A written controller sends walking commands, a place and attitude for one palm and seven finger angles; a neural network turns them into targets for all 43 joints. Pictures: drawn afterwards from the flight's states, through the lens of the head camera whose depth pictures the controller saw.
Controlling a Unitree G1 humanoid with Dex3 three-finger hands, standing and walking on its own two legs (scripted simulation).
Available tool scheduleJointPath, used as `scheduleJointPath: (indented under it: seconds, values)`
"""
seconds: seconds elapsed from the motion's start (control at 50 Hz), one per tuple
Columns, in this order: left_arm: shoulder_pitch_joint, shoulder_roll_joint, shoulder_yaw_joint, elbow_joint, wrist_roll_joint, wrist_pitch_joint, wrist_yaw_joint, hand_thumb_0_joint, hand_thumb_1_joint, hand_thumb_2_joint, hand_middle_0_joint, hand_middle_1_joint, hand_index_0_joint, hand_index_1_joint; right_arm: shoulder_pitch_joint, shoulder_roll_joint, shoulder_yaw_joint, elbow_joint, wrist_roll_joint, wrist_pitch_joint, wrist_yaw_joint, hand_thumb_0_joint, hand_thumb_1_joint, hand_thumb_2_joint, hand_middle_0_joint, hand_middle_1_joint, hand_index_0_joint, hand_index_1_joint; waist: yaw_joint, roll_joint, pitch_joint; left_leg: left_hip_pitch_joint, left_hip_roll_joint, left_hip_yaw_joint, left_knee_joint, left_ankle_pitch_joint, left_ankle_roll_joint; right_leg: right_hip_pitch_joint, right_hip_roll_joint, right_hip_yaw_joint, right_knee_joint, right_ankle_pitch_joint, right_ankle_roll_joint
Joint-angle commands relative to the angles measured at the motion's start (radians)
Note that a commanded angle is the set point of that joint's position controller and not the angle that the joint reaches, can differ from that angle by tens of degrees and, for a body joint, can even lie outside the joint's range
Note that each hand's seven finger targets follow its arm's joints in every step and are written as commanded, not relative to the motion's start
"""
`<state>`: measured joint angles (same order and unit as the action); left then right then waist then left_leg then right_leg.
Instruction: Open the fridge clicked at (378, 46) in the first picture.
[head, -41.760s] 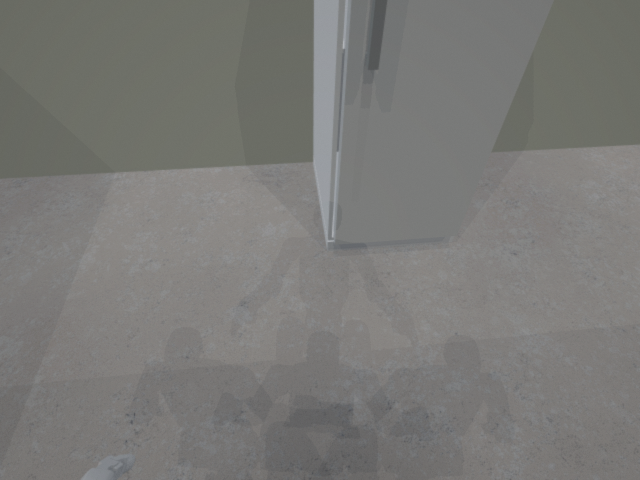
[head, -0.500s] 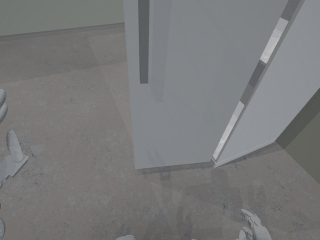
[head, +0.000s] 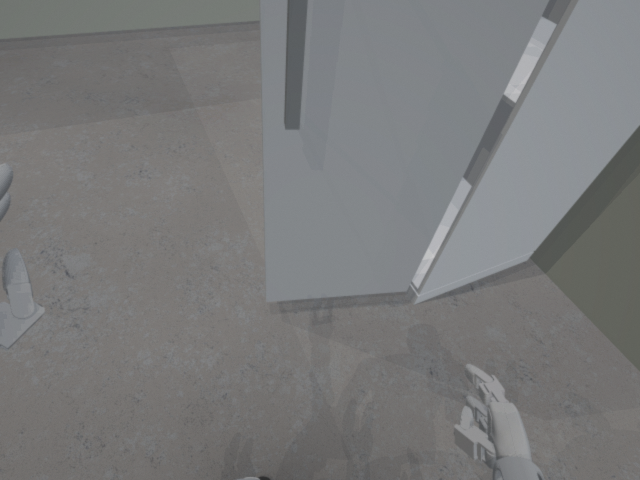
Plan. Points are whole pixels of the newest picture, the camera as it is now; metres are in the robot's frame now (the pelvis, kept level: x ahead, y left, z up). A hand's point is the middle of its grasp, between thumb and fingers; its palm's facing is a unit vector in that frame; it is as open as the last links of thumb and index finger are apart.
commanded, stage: stop stepping back and stand still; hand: left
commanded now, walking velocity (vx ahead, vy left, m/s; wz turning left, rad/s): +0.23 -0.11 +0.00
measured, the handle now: (295, 1) +0.72 +0.11 +0.26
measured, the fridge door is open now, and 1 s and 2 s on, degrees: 74 74 74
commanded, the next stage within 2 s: let the arm hang, fingers relaxed in 1.38 s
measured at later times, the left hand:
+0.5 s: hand out of the picture +0.12 +0.27 +0.16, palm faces +0.48 -0.80 -0.36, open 7.4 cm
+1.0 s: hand out of the picture +0.13 +0.28 +0.16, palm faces +0.46 -0.81 -0.37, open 7.4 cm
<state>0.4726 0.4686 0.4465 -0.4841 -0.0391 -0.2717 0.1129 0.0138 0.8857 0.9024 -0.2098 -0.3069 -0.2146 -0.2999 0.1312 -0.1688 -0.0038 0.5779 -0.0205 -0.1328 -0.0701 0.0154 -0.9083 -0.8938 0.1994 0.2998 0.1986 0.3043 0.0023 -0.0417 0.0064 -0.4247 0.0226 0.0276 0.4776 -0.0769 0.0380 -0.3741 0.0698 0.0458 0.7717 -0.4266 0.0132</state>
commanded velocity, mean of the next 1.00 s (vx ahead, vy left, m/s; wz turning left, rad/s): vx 0.14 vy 0.01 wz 0.00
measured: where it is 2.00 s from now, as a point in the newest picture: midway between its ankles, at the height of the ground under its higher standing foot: outside the picture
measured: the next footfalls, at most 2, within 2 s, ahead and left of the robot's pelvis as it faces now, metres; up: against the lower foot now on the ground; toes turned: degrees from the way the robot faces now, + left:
right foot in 0.16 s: -0.04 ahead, -0.09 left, +0.00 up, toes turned -5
left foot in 0.40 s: -0.04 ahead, +0.11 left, +0.00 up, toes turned +3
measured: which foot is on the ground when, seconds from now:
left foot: down 0.00-0.16, up 0.18-0.38, down 0.40-0.62, up 0.64-0.88, down 0.90-1.00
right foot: up 0.00-0.14, down 0.16-1.00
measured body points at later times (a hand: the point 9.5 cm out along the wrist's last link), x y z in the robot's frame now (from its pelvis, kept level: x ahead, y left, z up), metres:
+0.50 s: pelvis -0.10 +0.00 +0.00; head -0.13 +0.01 +0.44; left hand +0.09 +0.31 +0.18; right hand +0.01 -0.26 -0.09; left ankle -0.08 +0.11 -0.73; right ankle -0.11 -0.10 -0.72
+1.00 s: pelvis -0.07 +0.01 +0.00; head -0.09 +0.03 +0.45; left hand +0.10 +0.32 +0.18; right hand +0.09 -0.23 -0.07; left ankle -0.03 +0.13 -0.73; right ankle -0.08 -0.09 -0.73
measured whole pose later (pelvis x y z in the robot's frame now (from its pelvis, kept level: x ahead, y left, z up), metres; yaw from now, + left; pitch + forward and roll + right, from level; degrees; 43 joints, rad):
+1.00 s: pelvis -0.07 +0.01 +0.00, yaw -1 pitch -2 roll +0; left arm 0.48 0.36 0.38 -0.41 -0.02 -0.21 0.16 0.01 0.89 0.90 -0.21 -0.31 -0.21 -0.30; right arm 0.23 -0.21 0.00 0.65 -0.01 -0.13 -0.09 0.02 -0.91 -0.89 0.20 0.30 0.20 0.30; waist 0.01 -0.02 -0.03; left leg -0.29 0.04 0.06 0.56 -0.23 0.00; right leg -0.20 0.00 -0.07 0.55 -0.32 -0.02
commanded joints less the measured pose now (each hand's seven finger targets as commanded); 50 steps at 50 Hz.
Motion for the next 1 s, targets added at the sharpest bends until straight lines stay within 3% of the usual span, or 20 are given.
scheduleJointPath:
  seconds: [0.0, 0.1, 0.12, 0.14, 0.16, 0.18, 0.24, 0.34, 0.38, 0.4, 0.44, 0.54, 0.56, 0.6, 0.62, 0.68, 0.74, 0.84, 0.9, 0.98]
  values:
    - [0.059, 0.094, 0.097, -0.22, -0.021, -0.053, 0.028, 0.0, 0.9, 0.9, -0.2, -0.3, -0.2, -0.3, 0.023, -0.165, -0.07, -0.128, 0.01, -0.067, 0.009, 0.0, -0.9, -0.9, 0.2, 0.3, 0.2, 0.3, 0.015, 0.251, -0.209, 0.107, 0.261, -0.186, -0.281, -0.19, 0.087, 0.098, -0.006, -0.038, 0.081, -0.064, -0.002]
    - [0.049, 0.111, 0.083, -0.21, -0.022, 0.013, 0.037, 0.0, 0.9, 0.9, -0.2, -0.3, -0.2, -0.3, 0.011, -0.163, -0.054, -0.153, 0.018, -0.045, 0.004, 0.0, -0.9, -0.9, 0.2, 0.3, 0.2, 0.3, 0.002, 0.217, -0.148, 0.006, 0.08, -0.045, -0.265, -0.559, -0.074, 0.275, 0.023, -0.156, -0.394, -0.088, -0.055]
    - [0.038, 0.155, 0.11, -0.205, -0.017, 0.025, 0.041, 0.0, 0.9, 0.9, -0.2, -0.3, -0.2, -0.3, 0.008, -0.159, -0.056, -0.151, 0.012, -0.035, 0.003, 0.0, -0.9, -0.9, 0.2, 0.3, 0.2, 0.3, -0.006, 0.129, -0.128, 0.036, 0.009, 0.035, -0.075, -0.482, -0.092, 0.183, -0.076, -0.046, -0.496, -0.134, -0.101]
    - [0.005, 0.157, 0.091, -0.212, -0.02, 0.023, 0.041, 0.0, 0.9, 0.9, -0.2, -0.3, -0.2, -0.3, 0.012, -0.146, -0.05, -0.139, 0.009, -0.025, 0.003, 0.0, -0.9, -0.9, 0.2, 0.3, 0.2, 0.3, -0.005, -0.067, -0.091, 0.138, -0.032, 0.041, 0.255, -0.33, -0.09, -0.058, -0.262, 0.196, -0.634, -0.24, -0.173]
    - [-0.057, 0.195, 0.109, -0.241, -0.025, 0.022, 0.052, 0.0, 0.9, 0.9, -0.2, -0.3, -0.2, -0.3, -0.004, -0.152, -0.041, -0.115, 0.0, -0.024, -0.002, 0.0, -0.9, -0.9, 0.2, 0.3, 0.2, 0.3, 0.005, -0.11, -0.049, 0.115, -0.03, -0.015, 0.487, -0.258, -0.08, -0.172, -0.4, 0.315, -0.684, -0.196, -0.237]
    - [-0.127, 0.205, 0.116, -0.264, -0.02, 0.015, 0.061, 0.0, 0.9, 0.9, -0.2, -0.3, -0.2, -0.3, -0.005, -0.149, -0.03, -0.097, -0.001, -0.029, -0.003, 0.0, -0.9, -0.9, 0.2, 0.3, 0.2, 0.3, 0.003, -0.083, -0.072, 0.012, -0.019, -0.048, 0.573, -0.243, -0.076, -0.092, -0.405, 0.278, -0.641, -0.108, -0.247]
    - [-0.125, 0.111, 0.044, -0.112, -0.009, 0.044, 0.057, 0.0, 0.9, 0.9, -0.2, -0.3, -0.2, -0.3, 0.005, -0.155, -0.027, -0.084, 0.017, -0.034, -0.016, 0.0, -0.9, -0.9, 0.2, 0.3, 0.2, 0.3, -0.017, -0.019, 0.012, -0.064, 0.022, -0.057, 0.456, -0.24, -0.057, -0.017, -0.315, 0.206, -0.575, -0.101, -0.175]
    - [-0.229, 0.1, 0.007, -0.05, 0.022, 0.04, 0.075, 0.0, 0.9, 0.9, -0.2, -0.3, -0.2, -0.3, 0.045, -0.167, -0.03, -0.056, 0.017, -0.054, -0.041, 0.0, -0.9, -0.9, 0.2, 0.3, 0.2, 0.3, -0.02, 0.045, 0.021, 0.19, 0.001, 0.031, -0.024, -0.339, -0.004, -0.023, -0.22, 0.084, -0.411, -0.158, -0.118]
    - [-0.198, 0.106, 0.021, -0.124, 0.019, 0.023, 0.08, 0.0, 0.9, 0.9, -0.2, -0.3, -0.2, -0.3, 0.048, -0.204, -0.043, -0.09, 0.017, -0.064, -0.04, 0.0, -0.9, -0.9, 0.2, 0.3, 0.2, 0.3, -0.017, 0.286, -0.014, 0.276, 0.186, -0.292, -0.18, -0.424, 0.084, -0.117, -0.079, -0.011, -0.137, -0.038, -0.051]
    - [-0.179, 0.127, 0.046, -0.17, 0.017, 0.013, 0.084, 0.0, 0.9, 0.9, -0.2, -0.3, -0.2, -0.3, 0.05, -0.188, -0.037, -0.102, 0.02, -0.066, -0.035, 0.0, -0.9, -0.9, 0.2, 0.3, 0.2, 0.3, -0.017, 0.288, -0.043, 0.29, 0.278, -0.414, -0.228, -0.392, 0.124, -0.137, -0.051, -0.083, -0.034, -0.014, -0.024]
    - [-0.109, 0.146, 0.072, -0.198, 0.009, 0.006, 0.069, 0.0, 0.9, 0.9, -0.2, -0.3, -0.2, -0.3, 0.047, -0.153, -0.027, -0.082, -0.002, -0.069, -0.031, 0.0, -0.9, -0.9, 0.2, 0.3, 0.2, 0.3, -0.028, 0.253, -0.047, 0.208, 0.291, -0.467, -0.293, -0.472, 0.151, -0.117, -0.072, -0.05, 0.083, -0.077, -0.019]
    - [0.029, 0.126, 0.095, -0.19, 0.019, 0.016, 0.071, 0.0, 0.9, 0.9, -0.2, -0.3, -0.2, -0.3, 0.033, -0.176, -0.035, -0.09, 0.004, -0.068, -0.018, 0.0, -0.9, -0.9, 0.2, 0.3, 0.2, 0.3, -0.007, 0.222, -0.062, -0.057, 0.152, -0.124, -0.149, -0.497, 0.051, 0.281, -0.058, -0.137, -0.273, 0.065, -0.034]
    - [0.066, 0.14, 0.114, -0.148, 0.022, 0.015, 0.074, 0.0, 0.9, 0.9, -0.2, -0.3, -0.2, -0.3, 0.033, -0.175, -0.037, -0.09, 0.002, -0.059, -0.016, 0.0, -0.9, -0.9, 0.2, 0.3, 0.2, 0.3, -0.003, 0.152, -0.058, -0.15, 0.116, -0.09, -0.045, -0.508, 0.034, 0.355, -0.095, -0.062, -0.314, 0.042, -0.063]
    - [0.042, 0.156, 0.133, -0.113, 0.021, 0.014, 0.072, 0.0, 0.9, 0.9, -0.2, -0.3, -0.2, -0.3, 0.046, -0.163, -0.052, -0.09, 0.003, -0.035, -0.008, 0.0, -0.9, -0.9, 0.2, 0.3, 0.2, 0.3, -0.004, -0.12, -0.046, -0.258, -0.013, 0.031, 0.399, -0.434, -0.023, 0.288, -0.376, 0.423, -0.54, -0.219, -0.212]
    - [0.005, 0.16, 0.136, -0.099, 0.018, 0.004, 0.073, 0.0, 0.9, 0.9, -0.2, -0.3, -0.2, -0.3, 0.036, -0.174, -0.061, -0.086, 0.007, -0.036, -0.003, 0.0, -0.9, -0.9, 0.2, 0.3, 0.2, 0.3, 0.003, -0.119, -0.03, -0.273, -0.015, -0.012, 0.595, -0.443, -0.034, 0.231, -0.454, 0.523, -0.593, -0.209, -0.255]
    - [-0.01, 0.128, 0.114, -0.064, 0.012, -0.015, 0.064, 0.0, 0.9, 0.9, -0.2, -0.3, -0.2, -0.3, 0.06, -0.149, -0.039, -0.059, 0.006, -0.035, 0.002, 0.0, -0.9, -0.9, 0.2, 0.3, 0.2, 0.3, -0.02, -0.01, 0.001, -0.207, 0.038, -0.073, 0.61, -0.329, -0.044, 0.146, -0.396, 0.343, -0.535, 0.024, -0.24]
    - [-0.089, 0.113, 0.078, -0.062, 0.02, -0.023, 0.065, 0.0, 0.9, 0.9, -0.2, -0.3, -0.2, -0.3, 0.031, -0.127, -0.016, -0.055, 0.007, -0.034, -0.01, 0.0, -0.9, -0.9, 0.2, 0.3, 0.2, 0.3, -0.014, -0.059, -0.023, -0.006, 0.042, 0.001, 0.324, -0.273, -0.031, 0.086, -0.306, 0.102, -0.469, 0.202, -0.16]
    - [-0.136, 0.086, 0.019, -0.124, 0.016, -0.01, 0.072, 0.0, 0.9, 0.9, -0.2, -0.3, -0.2, -0.3, 0.027, -0.152, -0.034, -0.064, 0.007, -0.064, -0.029, 0.0, -0.9, -0.9, 0.2, 0.3, 0.2, 0.3, -0.005, 0.028, -0.034, 0.251, 0.016, 0.023, 0.004, -0.153, -0.017, 0.031, -0.223, 0.051, -0.417, 0.07, -0.081]
    - [-0.122, 0.114, 0.056, -0.209, 0.018, -0.016, 0.076, 0.0, 0.9, 0.9, -0.2, -0.3, -0.2, -0.3, 0.005, -0.186, -0.044, -0.099, 0.017, -0.063, -0.024, 0.0, -0.9, -0.9, 0.2, 0.3, 0.2, 0.3, 0.015, 0.159, -0.069, 0.201, 0.148, -0.152, -0.088, -0.053, 0.025, 0.103, -0.119, -0.007, -0.302, 0.178, -0.016]
    - [-0.075, 0.109, 0.075, -0.181, 0.018, -0.017, 0.067, 0.0, 0.9, 0.9, -0.2, -0.3, -0.2, -0.3, 0.009, -0.157, -0.025, -0.1, 0.017, -0.057, -0.018, 0.0, -0.9, -0.9, 0.2, 0.3, 0.2, 0.3, 0.006, 0.208, -0.057, 0.091, 0.124, -0.118, -0.124, -0.095, 0.007, 0.204, -0.1, -0.046, -0.306, 0.222, -0.012]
